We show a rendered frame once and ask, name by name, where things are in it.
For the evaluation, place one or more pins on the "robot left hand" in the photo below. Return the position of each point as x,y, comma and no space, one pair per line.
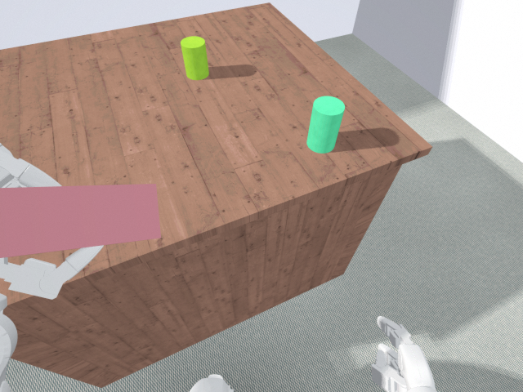
36,277

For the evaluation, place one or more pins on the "robot left forearm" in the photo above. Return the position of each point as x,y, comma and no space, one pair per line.
8,341

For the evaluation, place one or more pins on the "sponge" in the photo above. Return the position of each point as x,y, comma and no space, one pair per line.
49,219

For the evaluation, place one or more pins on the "table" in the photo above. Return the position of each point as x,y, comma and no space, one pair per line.
250,217

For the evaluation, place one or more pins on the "robot right hand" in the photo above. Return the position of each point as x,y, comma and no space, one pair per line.
402,371

